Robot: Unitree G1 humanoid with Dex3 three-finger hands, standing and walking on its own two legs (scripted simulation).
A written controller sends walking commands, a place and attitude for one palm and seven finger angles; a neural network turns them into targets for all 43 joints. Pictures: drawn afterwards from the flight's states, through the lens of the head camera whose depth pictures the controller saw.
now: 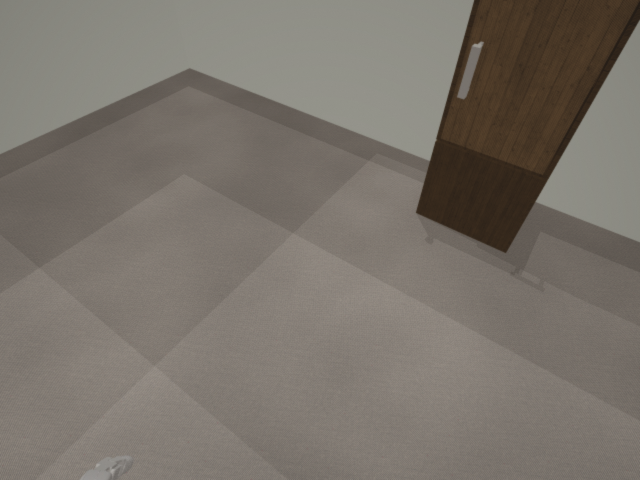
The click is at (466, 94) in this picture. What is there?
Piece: cupboard door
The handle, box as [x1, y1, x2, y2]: [457, 41, 483, 98]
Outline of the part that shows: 481,41 478,44 474,44 471,48 457,95 458,97 464,98 466,96 478,55 483,43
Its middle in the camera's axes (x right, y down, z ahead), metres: +0.48 -0.54 +1.24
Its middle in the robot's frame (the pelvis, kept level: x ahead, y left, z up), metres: +1.30 -0.43 -0.06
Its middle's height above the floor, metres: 0.71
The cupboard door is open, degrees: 0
